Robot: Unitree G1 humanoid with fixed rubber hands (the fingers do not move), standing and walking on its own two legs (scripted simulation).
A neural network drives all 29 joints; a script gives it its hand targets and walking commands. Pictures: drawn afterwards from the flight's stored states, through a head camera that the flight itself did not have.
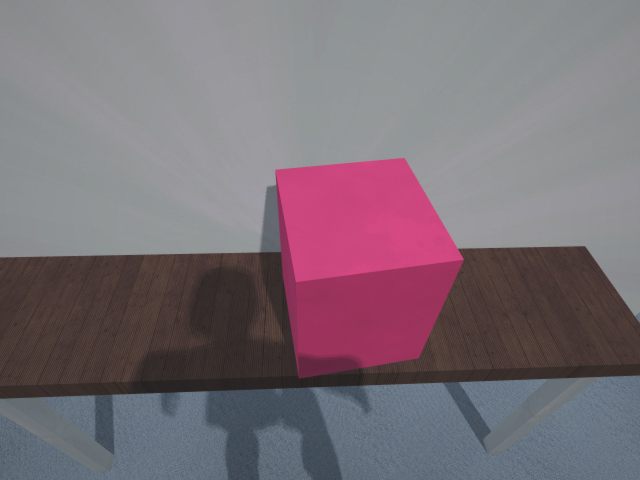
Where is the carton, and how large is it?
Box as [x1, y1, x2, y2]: [275, 158, 463, 378]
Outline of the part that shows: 404,158 275,170 282,271 299,378 417,358 419,356 463,259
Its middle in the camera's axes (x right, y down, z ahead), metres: +0.05 +0.04 +0.60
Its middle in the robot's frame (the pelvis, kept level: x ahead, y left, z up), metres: +0.44 -0.03 +0.01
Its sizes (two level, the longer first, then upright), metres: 0.210 0.200 0.250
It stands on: a table, 0.64 m high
